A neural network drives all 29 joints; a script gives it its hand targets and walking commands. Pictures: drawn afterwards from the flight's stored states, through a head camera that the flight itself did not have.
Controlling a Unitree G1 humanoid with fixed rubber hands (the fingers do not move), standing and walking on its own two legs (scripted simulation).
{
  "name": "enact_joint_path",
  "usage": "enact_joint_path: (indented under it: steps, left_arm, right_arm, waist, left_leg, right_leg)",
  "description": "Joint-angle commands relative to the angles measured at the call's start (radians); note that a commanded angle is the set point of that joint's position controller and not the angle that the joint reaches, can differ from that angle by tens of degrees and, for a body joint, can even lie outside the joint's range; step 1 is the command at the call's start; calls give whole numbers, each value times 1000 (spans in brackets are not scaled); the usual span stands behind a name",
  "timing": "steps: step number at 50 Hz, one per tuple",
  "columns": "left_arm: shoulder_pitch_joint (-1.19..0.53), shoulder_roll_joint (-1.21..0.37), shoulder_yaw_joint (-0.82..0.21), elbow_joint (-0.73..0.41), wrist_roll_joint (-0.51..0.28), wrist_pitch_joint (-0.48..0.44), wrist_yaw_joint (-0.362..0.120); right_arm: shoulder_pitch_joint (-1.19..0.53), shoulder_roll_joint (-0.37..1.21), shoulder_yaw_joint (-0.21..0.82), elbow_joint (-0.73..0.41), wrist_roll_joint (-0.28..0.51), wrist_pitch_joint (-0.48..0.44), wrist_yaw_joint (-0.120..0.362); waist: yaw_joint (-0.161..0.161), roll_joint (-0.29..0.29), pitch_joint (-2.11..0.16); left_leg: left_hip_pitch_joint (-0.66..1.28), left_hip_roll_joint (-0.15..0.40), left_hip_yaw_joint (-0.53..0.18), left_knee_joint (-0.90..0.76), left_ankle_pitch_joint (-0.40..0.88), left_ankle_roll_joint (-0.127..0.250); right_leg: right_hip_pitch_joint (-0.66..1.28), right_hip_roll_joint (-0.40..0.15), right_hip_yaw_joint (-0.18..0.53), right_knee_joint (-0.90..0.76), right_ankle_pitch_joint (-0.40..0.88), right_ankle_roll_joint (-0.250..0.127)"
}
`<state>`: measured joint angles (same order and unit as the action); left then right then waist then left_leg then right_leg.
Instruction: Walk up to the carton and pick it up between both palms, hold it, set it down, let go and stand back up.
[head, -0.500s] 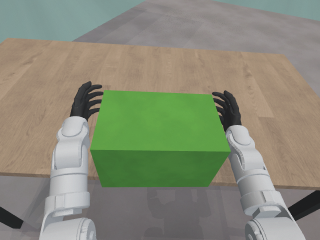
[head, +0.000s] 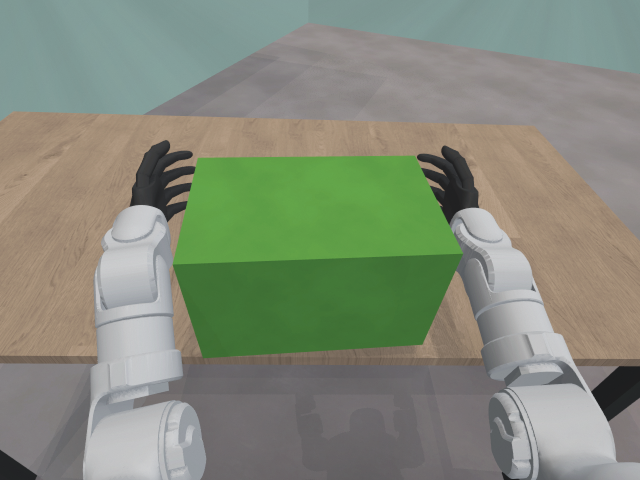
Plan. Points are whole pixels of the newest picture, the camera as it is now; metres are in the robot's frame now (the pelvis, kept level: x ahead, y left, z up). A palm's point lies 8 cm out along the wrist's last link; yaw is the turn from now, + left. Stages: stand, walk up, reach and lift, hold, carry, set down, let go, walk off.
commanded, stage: reach and lift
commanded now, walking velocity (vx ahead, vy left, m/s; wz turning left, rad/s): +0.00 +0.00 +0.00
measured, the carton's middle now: (312, 253) +0.35 +0.00 +0.13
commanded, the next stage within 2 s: hold in 1.22 s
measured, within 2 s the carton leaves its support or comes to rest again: neither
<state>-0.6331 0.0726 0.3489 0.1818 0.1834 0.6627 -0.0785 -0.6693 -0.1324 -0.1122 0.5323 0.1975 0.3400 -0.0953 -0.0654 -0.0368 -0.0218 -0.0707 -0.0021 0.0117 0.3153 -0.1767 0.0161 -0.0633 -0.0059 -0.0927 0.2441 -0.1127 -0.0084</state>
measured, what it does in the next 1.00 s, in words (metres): stands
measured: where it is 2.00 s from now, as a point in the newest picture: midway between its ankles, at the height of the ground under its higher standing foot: outside the picture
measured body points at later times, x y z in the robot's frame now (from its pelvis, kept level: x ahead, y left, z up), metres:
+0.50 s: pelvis +0.00 +0.00 +0.00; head -0.04 +0.02 +0.45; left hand +0.39 +0.18 +0.22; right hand +0.38 -0.19 +0.22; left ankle +0.00 +0.10 -0.75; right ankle +0.02 -0.11 -0.75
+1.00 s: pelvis +0.00 +0.00 +0.00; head -0.06 +0.02 +0.45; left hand +0.38 +0.18 +0.24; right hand +0.38 -0.19 +0.24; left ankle +0.00 +0.10 -0.75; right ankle +0.02 -0.11 -0.75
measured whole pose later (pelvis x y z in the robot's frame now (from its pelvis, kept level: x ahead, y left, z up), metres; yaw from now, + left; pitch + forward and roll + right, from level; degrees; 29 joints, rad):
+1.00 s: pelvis +0.00 +0.00 +0.00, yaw +0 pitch -5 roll -1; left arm -0.72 0.09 0.37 0.14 0.19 0.82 -0.05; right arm -0.82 -0.20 -0.08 0.56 0.30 0.49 -0.12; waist -0.10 -0.03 -0.07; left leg -0.06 0.01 0.01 0.33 -0.19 0.01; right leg -0.05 0.00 -0.09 0.24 -0.11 -0.01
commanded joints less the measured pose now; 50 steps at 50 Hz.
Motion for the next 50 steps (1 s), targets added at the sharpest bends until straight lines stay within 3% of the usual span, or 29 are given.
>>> enact_joint_path:
  steps: [1, 20, 50]
  left_arm:
    - [-604, -492, -485, -85, -134, -25, -114]
    - [-627, -454, -467, -163, -137, 52, -105]
    - [-739, -436, -439, -144, -153, 110, -106]
  right_arm:
    - [-761, 525, 344, -263, 57, -40, 104]
    - [-803, 498, 381, -283, 162, 51, 87]
    - [-902, 490, 358, -240, 210, 131, 80]
  waist:
    - [-18, 65, -359]
    - [-27, 57, -369]
    - [-32, 61, -382]
  left_leg:
    - [-36, -35, 0, -52, 176, -37]
    - [-18, -42, -10, -33, 261, -44]
    - [-54, -35, -18, -36, 214, -41]
  right_leg:
    - [202, 45, 40, 14, 105, 10]
    - [241, 57, 52, 23, 203, 14]
    - [249, 59, 67, 29, 191, 11]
